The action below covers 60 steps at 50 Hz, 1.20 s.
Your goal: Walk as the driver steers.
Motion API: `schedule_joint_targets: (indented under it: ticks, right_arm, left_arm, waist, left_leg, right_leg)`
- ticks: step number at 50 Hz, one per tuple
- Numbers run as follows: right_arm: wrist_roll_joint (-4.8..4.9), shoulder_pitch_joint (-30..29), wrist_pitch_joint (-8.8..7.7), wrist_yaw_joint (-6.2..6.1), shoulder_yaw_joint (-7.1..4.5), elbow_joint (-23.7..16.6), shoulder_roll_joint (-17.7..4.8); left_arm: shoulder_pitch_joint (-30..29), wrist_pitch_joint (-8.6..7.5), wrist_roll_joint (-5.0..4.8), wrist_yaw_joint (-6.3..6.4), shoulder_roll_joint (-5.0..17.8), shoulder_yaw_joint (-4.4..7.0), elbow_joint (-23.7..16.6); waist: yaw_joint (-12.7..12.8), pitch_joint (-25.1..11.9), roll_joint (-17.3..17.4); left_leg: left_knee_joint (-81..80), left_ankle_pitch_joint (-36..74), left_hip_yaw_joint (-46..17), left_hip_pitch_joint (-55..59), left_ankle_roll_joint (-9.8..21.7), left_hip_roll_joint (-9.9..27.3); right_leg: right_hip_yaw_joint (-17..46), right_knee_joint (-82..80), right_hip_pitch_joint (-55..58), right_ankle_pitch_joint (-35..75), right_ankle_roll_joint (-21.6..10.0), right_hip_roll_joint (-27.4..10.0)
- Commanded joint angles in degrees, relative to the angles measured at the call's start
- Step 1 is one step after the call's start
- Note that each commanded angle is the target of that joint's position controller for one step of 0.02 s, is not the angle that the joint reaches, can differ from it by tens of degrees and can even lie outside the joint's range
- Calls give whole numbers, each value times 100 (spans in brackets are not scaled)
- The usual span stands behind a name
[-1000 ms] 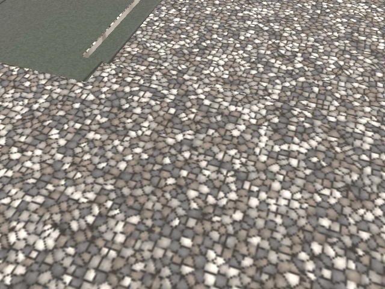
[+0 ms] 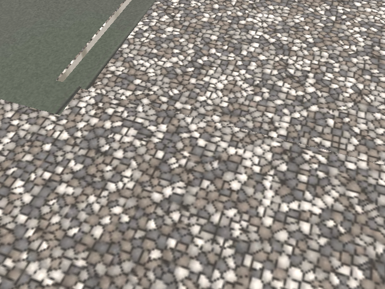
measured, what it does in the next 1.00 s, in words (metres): walks ahead, turning right: right foot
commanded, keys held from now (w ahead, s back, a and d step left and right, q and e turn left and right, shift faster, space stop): w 0.04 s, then w+e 0.96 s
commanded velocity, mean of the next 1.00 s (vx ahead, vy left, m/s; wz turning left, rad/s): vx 0.50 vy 0.00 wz -0.44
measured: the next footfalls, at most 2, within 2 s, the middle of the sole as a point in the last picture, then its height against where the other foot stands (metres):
right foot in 0.50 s outside the picture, level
left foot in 1.04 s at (235, 202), level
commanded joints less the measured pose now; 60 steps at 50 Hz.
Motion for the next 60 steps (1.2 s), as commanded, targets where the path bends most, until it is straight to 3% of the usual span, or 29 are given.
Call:
schedule_joint_targets:
  ticks: [1, 4, 6, 10, 13, 19, 22, 24, 25, 26, 27, 28, 29, 30, 31, 33, 36, 41, 46, 49, 51, 52, 53, 54, 55, 56, 57, 58, 60]
  right_arm:
    - [112, 929, -29, 22, -200, 159, -561]
    - [56, 1112, -215, -21, -74, 426, -246]
    - [69, 1376, -328, -28, -92, 586, -384]
    - [64, 1782, -356, -33, -78, 736, -467]
    - [81, 1966, -358, -63, -32, 785, -437]
    - [32, 2533, -298, -214, 14, 1010, -497]
    - [25, 2385, -233, -310, -17, 1020, -683]
    - [4, 2207, -153, -326, -75, 956, -869]
    - [27, 2063, -128, -297, -94, 863, -925]
    - [38, 2009, -164, -248, -60, 626, -755]
    - [154, 2044, -232, -118, -29, 230, -380]
    - [51, 1387, -309, -94, -100, 106, -788]
    - [117, 1085, -394, -64, -89, -57, -747]
    - [112, 1133, -406, -77, -94, -16, -711]
    - [12, 1131, -308, -80, -94, -44, -644]
    - [-136, 1286, -64, -36, -76, -65, -501]
    - [-145, 800, 96, 8, -74, -340, -474]
    - [-90, -427, 121, 45, -49, -836, -544]
    - [-34, -1291, 52, 75, 35, -1235, -586]
    - [9, -998, -31, 59, 17, -1284, -757]
    - [28, 299, -114, -39, -104, -909, -1030]
    - [-38, 1180, -190, -124, -183, -748, -1247]
    - [-185, 1861, -185, -222, -289, -786, -1730]
    - [-128, 1514, -87, -190, -344, -822, -1816]
    - [-71, 1013, -29, -162, -261, -941, -1251]
    - [-32, 718, -27, -145, -161, -976, -818]
    - [-57, 613, -41, -130, -115, -933, -675]
    - [-42, 701, -85, -138, -104, -835, -665]
    - [14, 904, -208, -94, -120, -693, -692]
  left_arm:
    - [-360, -105, 63, -61, 839, 200, -602]
    - [-139, 95, 119, -148, 399, 142, -474]
    - [-294, 183, 114, -189, 328, 145, -523]
    - [-1306, 240, 69, -236, 440, 179, -846]
    - [-1883, 206, 31, -258, 353, 142, -1014]
    - [-2845, 182, 67, -304, 268, 62, -1334]
    - [-2485, 177, 107, -270, 376, 134, -1271]
    - [-1479, 143, 126, -229, 590, 264, -964]
    - [-647, 105, 185, -200, 814, 387, -702]
    - [71, 106, 241, -127, 1349, 568, -590]
    - [-212, 183, 159, -120, 1732, 676, -729]
    - [-287, 235, 0, -125, 1550, 657, -661]
    - [-633, 231, -24, -102, 1333, 605, -689]
    - [-876, 211, -3, -107, 1033, 537, -695]
    - [-1033, 170, -24, -83, 905, 491, -721]
    - [-1040, 61, -62, -66, 864, 444, -737]
    - [-716, -3, -80, -63, 1125, 492, -683]
    - [-22, 56, -64, -51, 1122, 478, -634]
    - [365, 92, 21, 26, 1206, 485, -669]
    - [85, 75, 51, 90, 1369, 532, -798]
    - [-305, 29, 33, 27, 1484, 555, -916]
    - [-389, -24, -25, -42, 1389, 535, -989]
    - [-84, -54, -153, -58, 831, 404, -1192]
    - [392, -10, -154, -39, 925, 410, -1314]
    - [215, 95, 29, 2, 1202, 444, -1119]
    - [-216, 131, 85, -62, 1171, 443, -1143]
    - [-379, 165, 84, -115, 1041, 430, -1199]
    - [-472, 228, 146, -172, 976, 425, -1260]
    - [-471, 357, 172, -253, 883, 401, -1298]
  waist:
    - [-364, -246, 27]
    - [70, -69, -37]
    - [106, 26, 73]
    - [-89, 228, 182]
    - [-223, 205, 254]
    - [-509, 269, 338]
    - [-216, -33, 510]
    - [232, -590, 639]
    - [642, -996, 526]
    - [888, -1579, -101]
    - [452, -1933, -1401]
    - [547, -1410, -269]
    - [357, -833, -126]
    - [50, -404, 336]
    - [-154, -272, 402]
    - [-343, -355, 213]
    - [-293, -263, -34]
    - [176, -198, -323]
    - [451, -144, -408]
    - [174, -176, -498]
    - [-416, -745, -351]
    - [-822, -1326, -72]
    - [-852, -2223, 854]
    - [-385, -2568, 1899]
    - [-231, -1574, 798]
    - [-253, -878, 174]
    - [-153, -546, 126]
    - [-95, -381, 372]
    - [-28, -375, 548]
  left_leg:
    - [-2392, -1455, -3535, 2176, 1018, 2253]
    - [-2664, -11, -2199, 1114, 587, 1794]
    - [-2813, 387, -1667, 1010, 482, 1691]
    - [-2947, 1026, -898, 1417, 105, 1491]
    - [-2827, 1776, -415, 1725, -150, 1377]
    - [-2379, 3104, 40, 2915, -209, 1679]
    - [-1445, 5287, 295, 3308, -256, 1845]
    - [73, 5892, 411, 3188, -231, 1912]
    - [1330, 5021, 499, 2514, -294, 1839]
    - [3191, 2482, 556, 1182, -408, 1566]
    - [5172, -2072, -11, -1325, -700, 142]
    - [5090, -1547, -954, -2045, -603, 569]
    - [4647, -970, -960, -2031, -597, 798]
    - [4107, -744, -925, -1667, -647, 967]
    - [3732, -727, -953, -1322, -742, 1081]
    - [3306, -712, -882, -902, -922, 1104]
    - [2657, -221, -697, -1088, -1113, 1085]
    - [1432, 812, -665, -1590, -1158, 931]
    - [482, 860, -714, -1698, -1027, 648]
    - [-181, 594, -831, -774, -829, 504]
    - [-622, 380, -730, 1130, -607, 239]
    - [-762, 261, -1170, 2536, -419, 760]
    - [-858, -550, -2957, 3964, -106, 2393]
    - [-1607, -813, -5252, 4206, 455, 3128]
    - [-1707, -1565, -4728, 3307, 404, 2917]
    - [-1854, -1479, -3785, 2497, 305, 2603]
    - [-2057, -984, -3093, 1970, 151, 2327]
    - [-2174, -507, -2580, 1656, 80, 2145]
    - [-2310, 329, -1953, 1426, 42, 1999]
  right_leg:
    - [325, 1582, -2955, 781, -130, -562]
    - [346, 913, -2120, 919, 28, -847]
    - [299, 662, -2287, 1127, 84, -904]
    - [232, -112, -3231, 2086, 159, -972]
    - [-19, -999, -3300, 2691, 203, -878]
    - [-671, -2339, -3279, 2547, 26, -652]
    - [-969, -2569, -2562, 1673, -280, -234]
    - [-1001, -2832, -1444, 1217, -589, 100]
    - [-704, -3311, -254, 1331, -823, 61]
    - [892, -3425, 1106, 910, -1216, -1190]
    - [4249, -4219, 2471, 1180, -2244, -2599]
    - [3705, -4459, 2189, 1303, -2038, -2347]
    - [2975, -4603, 1459, 1736, -1797, -2220]
    - [2464, -4740, 684, 2507, -1517, -1963]
    - [2042, -4779, 185, 2968, -1326, -1661]
    - [1611, -4835, -219, 3523, -1202, -1328]
    - [1369, -4910, -466, 3834, -1075, -1052]
    - [1553, -4779, 65, 4002, -694, -930]
    - [1939, -4432, 820, 4306, -734, -1081]
    - [2117, -4105, 744, 4655, -565, -1182]
    - [1928, -2917, 279, 5561, -293, -863]
    - [1720, -1690, -405, 4739, -172, -515]
    - [1096, 51, -1536, 1948, -27, 9]
    - [723, 1071, -2674, -668, 21, 429]
    - [733, 1445, -3075, -164, 12, -103]
    - [626, 1278, -3029, 316, 52, -289]
    - [560, 1013, -2902, 530, 84, -458]
    - [527, 818, -2808, 597, 122, -599]
    - [408, 758, -2674, 731, 164, -656]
